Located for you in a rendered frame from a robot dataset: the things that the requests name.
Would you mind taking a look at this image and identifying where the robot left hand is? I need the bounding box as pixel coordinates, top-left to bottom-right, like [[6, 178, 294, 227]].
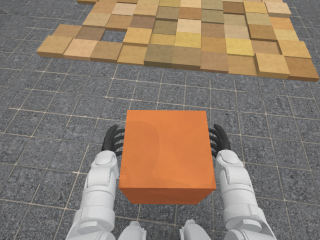
[[101, 124, 125, 157]]

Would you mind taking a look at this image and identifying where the robot right forearm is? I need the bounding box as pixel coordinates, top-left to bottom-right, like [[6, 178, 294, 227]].
[[214, 149, 277, 240]]

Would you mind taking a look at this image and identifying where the robot right hand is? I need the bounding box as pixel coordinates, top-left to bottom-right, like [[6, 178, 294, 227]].
[[208, 124, 231, 158]]

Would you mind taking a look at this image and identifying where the robot right upper arm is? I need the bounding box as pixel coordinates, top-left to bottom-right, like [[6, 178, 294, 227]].
[[224, 228, 276, 240]]

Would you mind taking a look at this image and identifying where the robot left forearm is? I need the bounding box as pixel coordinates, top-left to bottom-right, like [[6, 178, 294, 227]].
[[65, 150, 119, 240]]

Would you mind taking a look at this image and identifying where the robot left upper arm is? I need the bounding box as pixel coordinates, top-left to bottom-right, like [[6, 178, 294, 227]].
[[68, 230, 116, 240]]

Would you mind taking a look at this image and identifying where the carton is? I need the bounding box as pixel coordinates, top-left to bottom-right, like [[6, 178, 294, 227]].
[[118, 110, 216, 205]]

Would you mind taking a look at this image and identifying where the robot left thigh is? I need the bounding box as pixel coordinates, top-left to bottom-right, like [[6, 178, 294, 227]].
[[118, 225, 147, 240]]

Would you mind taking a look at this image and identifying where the robot right shin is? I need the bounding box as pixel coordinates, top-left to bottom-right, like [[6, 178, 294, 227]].
[[184, 219, 196, 226]]

